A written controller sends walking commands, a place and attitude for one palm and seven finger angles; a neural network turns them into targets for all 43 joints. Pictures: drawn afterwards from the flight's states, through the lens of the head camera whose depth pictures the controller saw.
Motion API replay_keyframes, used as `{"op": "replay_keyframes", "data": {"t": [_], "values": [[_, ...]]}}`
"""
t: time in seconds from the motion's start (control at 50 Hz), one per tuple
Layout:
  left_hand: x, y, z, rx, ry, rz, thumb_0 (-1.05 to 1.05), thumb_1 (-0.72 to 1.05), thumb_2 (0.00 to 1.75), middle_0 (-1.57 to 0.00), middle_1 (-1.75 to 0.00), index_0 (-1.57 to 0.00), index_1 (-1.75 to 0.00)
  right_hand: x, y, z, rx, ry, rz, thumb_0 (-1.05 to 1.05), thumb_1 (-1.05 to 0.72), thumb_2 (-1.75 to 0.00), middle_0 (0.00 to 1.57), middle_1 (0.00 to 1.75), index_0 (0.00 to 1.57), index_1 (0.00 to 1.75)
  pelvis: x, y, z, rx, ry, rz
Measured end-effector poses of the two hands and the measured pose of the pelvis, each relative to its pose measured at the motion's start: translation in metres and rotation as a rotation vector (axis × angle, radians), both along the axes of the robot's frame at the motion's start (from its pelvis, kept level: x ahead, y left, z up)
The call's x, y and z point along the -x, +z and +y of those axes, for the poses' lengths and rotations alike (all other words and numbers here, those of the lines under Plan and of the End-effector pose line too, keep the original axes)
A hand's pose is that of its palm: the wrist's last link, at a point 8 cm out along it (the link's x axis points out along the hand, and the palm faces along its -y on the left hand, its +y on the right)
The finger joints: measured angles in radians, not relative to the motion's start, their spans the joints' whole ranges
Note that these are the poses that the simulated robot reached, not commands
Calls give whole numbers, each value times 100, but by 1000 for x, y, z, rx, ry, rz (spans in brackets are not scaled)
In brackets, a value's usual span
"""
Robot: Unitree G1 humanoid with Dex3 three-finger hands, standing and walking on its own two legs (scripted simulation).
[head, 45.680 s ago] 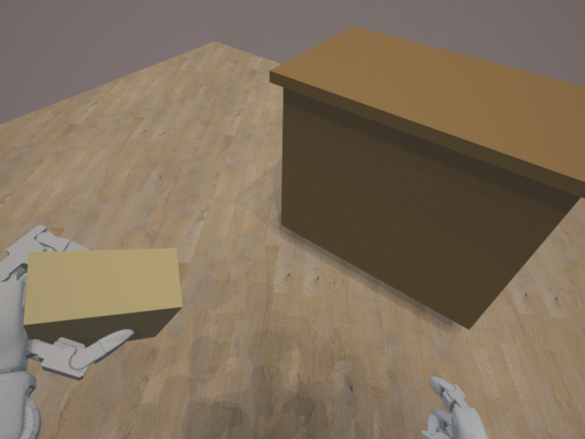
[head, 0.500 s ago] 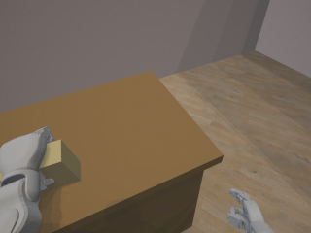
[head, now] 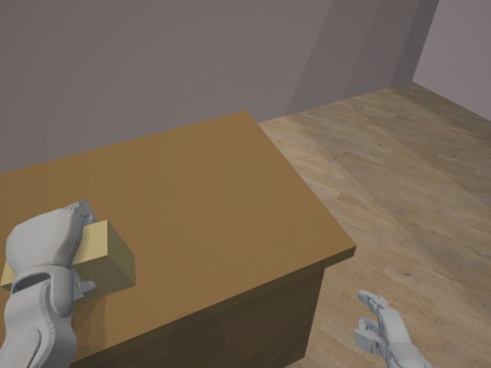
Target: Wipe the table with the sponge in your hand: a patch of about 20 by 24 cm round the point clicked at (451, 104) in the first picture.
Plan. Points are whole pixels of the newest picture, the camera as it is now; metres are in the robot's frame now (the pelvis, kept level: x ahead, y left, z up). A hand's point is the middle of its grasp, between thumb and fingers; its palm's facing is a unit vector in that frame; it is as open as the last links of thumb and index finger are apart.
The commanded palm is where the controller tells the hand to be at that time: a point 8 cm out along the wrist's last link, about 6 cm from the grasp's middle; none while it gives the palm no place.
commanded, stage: lift the sponge slowly off the table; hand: left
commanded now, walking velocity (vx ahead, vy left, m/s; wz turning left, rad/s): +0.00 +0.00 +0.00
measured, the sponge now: (84, 273) +0.22 +0.31 +0.06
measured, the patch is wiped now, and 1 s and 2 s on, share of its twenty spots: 0.90 0.90 0.90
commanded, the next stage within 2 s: bring the sponge back beside the body in 1.82 s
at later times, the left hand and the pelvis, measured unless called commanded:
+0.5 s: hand (70, 263) +0.20 +0.29 +0.12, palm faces +0.09 -0.10 -0.99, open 10.1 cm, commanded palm +0.17 +0.28 +0.19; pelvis +0.00 -0.01 +0.00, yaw +0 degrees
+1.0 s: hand (63, 251) +0.21 +0.28 +0.15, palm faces +0.11 -0.08 -0.99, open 10.1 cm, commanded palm +0.17 +0.28 +0.22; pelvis -0.03 -0.03 +0.00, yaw +1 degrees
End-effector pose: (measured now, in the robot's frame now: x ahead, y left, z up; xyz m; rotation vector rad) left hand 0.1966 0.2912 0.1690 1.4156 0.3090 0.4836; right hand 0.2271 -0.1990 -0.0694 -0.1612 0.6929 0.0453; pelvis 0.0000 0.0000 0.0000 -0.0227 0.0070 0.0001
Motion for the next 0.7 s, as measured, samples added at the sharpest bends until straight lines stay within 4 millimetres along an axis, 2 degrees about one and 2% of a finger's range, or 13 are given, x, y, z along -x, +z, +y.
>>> {"op": "replay_keyframes", "data": {"t": [0.16,0.3,0.48,0.7], "values": [[-3,2,1,9,1,26,0,-50,104,-67,-137,-72,-140,-3,0,-9,15,-1,4,1,-91,-89,20,30,20,30,-4,0,-6,-2,0,-4],[4,5,-7,10,-30,42,0,-50,104,-68,-136,-73,-139,-5,1,-15,16,-2,-8,1,-91,-90,20,30,20,30,-7,0,-8,-2,0,-9],[15,7,-10,17,-37,42,0,-51,104,-69,-134,-74,-137,-6,3,-10,17,21,-19,1,-91,-90,20,30,20,30,0,1,-12,-5,5,-28],[14,15,-11,10,-29,32,0,-52,104,-71,-133,-76,-135,-1,9,-4,18,43,-52,1,-91,-89,21,30,20,30,12,3,-19,-10,13,-50]]}}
